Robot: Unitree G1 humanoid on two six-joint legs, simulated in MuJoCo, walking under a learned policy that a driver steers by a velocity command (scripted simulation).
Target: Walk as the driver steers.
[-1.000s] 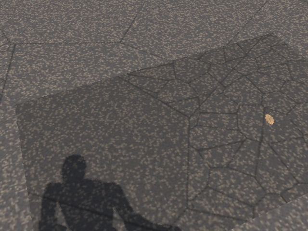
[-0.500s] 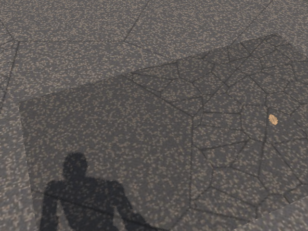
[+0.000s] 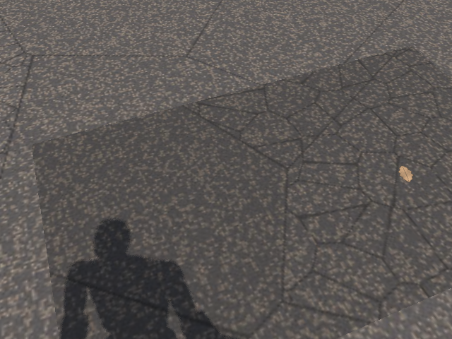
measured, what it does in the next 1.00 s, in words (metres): walks ahead: right foot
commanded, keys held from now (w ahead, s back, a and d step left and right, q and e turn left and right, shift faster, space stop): no key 0.10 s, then w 0.20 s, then no key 0.70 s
